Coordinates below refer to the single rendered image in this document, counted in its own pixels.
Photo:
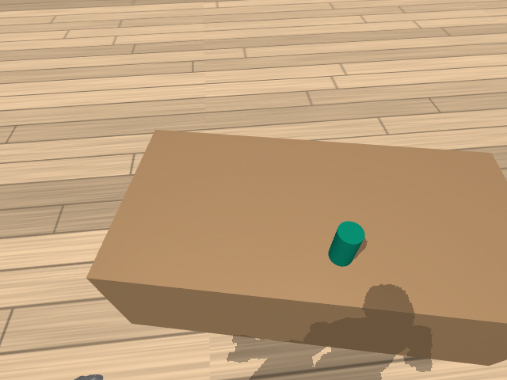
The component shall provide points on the can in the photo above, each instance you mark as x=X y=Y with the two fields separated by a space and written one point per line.
x=346 y=243

